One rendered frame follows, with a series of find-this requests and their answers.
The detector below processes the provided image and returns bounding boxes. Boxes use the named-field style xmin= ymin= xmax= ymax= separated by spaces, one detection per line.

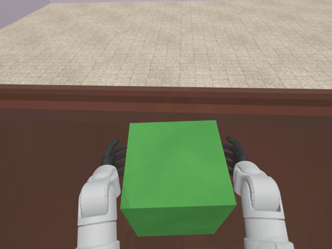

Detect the left robot forearm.
xmin=75 ymin=165 xmax=121 ymax=249

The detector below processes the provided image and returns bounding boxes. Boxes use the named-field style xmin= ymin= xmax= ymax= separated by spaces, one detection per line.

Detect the right robot forearm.
xmin=233 ymin=161 xmax=294 ymax=249

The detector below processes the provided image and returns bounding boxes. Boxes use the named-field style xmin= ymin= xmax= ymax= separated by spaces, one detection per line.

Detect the robot right hand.
xmin=222 ymin=136 xmax=248 ymax=176

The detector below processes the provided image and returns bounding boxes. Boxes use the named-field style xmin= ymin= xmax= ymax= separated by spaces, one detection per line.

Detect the carton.
xmin=120 ymin=120 xmax=237 ymax=237

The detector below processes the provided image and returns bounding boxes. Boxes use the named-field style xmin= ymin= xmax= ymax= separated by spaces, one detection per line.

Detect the robot left hand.
xmin=101 ymin=139 xmax=127 ymax=177

